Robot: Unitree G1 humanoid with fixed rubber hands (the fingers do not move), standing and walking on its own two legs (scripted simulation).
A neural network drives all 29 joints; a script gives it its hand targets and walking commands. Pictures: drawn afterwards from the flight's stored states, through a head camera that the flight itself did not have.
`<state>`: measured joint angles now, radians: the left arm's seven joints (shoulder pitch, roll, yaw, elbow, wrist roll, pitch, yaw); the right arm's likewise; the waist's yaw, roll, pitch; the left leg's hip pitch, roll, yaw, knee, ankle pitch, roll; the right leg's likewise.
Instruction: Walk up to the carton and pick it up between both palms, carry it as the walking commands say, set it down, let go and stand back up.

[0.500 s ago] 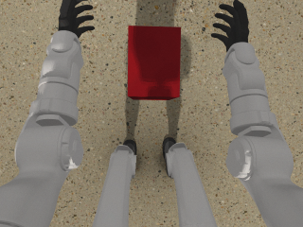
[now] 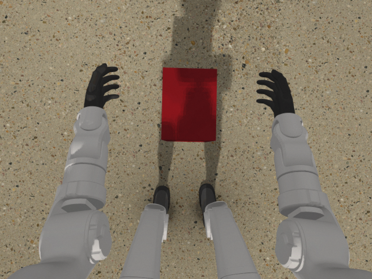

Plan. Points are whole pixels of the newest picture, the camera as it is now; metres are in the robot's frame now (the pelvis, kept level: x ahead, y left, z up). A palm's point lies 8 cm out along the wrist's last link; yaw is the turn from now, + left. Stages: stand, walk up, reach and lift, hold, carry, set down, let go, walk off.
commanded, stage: let go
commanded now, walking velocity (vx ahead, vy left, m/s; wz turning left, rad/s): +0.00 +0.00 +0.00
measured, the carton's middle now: (187, 110) +0.49 -0.02 -0.56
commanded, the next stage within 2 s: stand in 1.06 s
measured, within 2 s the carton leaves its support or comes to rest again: neither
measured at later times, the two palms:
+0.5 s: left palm (36, 209) +0.26 +0.22 -0.01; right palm (346, 218) +0.24 -0.23 +0.00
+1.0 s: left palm (27, 244) +0.22 +0.22 +0.01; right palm (358, 239) +0.21 -0.24 +0.01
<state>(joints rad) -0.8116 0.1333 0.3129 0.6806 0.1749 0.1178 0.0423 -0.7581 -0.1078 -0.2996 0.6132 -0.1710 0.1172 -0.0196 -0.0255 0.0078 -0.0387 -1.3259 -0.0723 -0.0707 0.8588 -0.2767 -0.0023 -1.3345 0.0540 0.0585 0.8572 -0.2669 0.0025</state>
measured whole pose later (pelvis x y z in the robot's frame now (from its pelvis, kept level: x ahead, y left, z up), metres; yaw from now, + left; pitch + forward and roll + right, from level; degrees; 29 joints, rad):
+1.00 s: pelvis +0.06 +0.00 +0.08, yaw -1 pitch -5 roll +0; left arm 0.22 0.20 0.04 0.43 0.03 0.14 -0.07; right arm 0.22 -0.21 -0.03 0.40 -0.01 0.17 0.06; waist -0.01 0.00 0.11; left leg -0.05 -0.04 -0.08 0.44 -0.29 0.01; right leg -0.07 0.05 0.08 0.45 -0.28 -0.02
